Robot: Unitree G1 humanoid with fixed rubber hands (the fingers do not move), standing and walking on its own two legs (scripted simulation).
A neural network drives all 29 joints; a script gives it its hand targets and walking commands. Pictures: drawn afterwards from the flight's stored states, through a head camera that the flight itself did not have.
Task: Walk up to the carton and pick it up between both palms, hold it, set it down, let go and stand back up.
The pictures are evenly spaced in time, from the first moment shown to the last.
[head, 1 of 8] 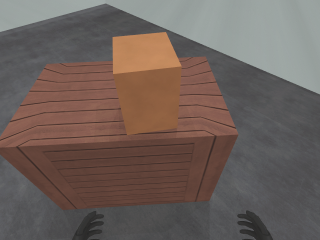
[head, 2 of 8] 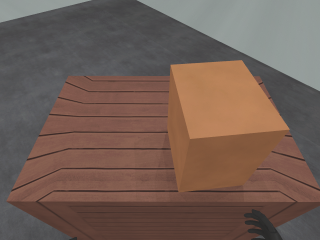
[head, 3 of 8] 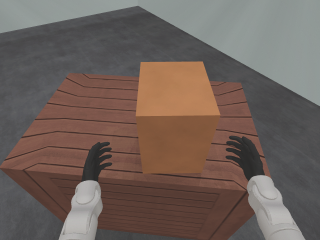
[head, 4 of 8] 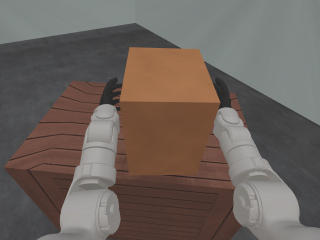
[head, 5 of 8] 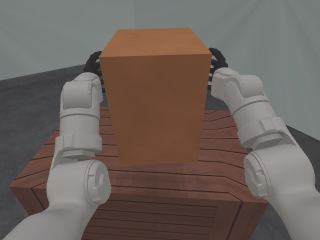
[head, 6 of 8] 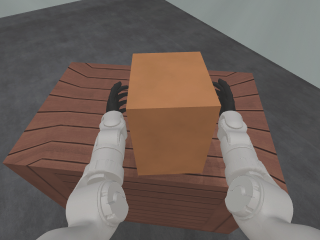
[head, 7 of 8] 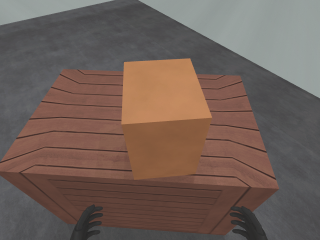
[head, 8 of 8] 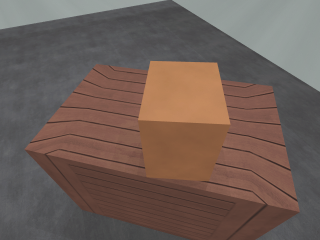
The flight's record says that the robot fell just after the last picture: no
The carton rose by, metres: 0.26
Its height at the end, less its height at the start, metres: +0.00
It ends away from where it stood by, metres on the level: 0.04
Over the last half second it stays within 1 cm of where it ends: yes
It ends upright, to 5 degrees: yes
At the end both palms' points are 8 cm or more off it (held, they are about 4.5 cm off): yes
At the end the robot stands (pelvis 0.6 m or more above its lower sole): yes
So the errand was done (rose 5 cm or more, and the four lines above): yes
